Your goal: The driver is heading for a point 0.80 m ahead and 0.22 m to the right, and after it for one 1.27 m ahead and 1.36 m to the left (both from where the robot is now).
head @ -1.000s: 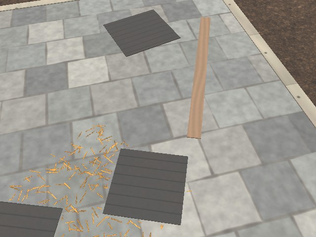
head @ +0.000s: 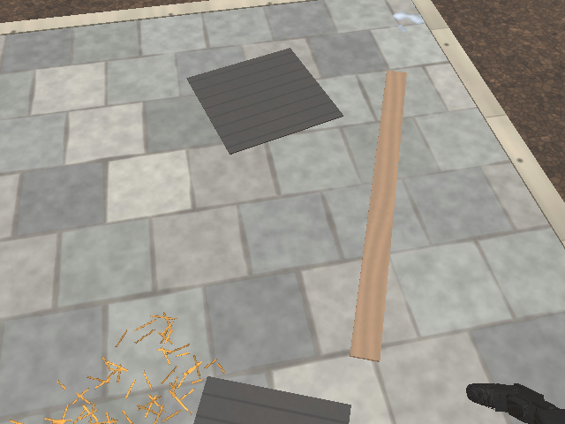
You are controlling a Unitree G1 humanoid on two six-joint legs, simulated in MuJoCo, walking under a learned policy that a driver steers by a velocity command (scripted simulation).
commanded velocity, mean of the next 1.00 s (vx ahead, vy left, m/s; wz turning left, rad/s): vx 0.49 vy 0.00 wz -0.04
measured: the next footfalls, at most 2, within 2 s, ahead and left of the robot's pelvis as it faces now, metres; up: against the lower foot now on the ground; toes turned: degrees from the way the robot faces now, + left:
right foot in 0.52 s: +0.45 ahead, -0.15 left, +0.00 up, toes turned -3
left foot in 1.06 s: +0.78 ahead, +0.08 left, +0.00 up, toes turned -4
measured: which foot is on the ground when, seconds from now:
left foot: down 0.00-0.54, up 0.56-1.00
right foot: up 0.00-0.50, down 0.52-1.00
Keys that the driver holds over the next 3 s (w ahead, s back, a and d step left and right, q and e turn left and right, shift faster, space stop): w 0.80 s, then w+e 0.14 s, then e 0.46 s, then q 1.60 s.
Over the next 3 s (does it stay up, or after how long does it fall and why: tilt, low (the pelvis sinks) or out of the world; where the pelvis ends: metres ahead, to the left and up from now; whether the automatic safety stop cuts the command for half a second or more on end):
stays up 0.70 0.00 0.01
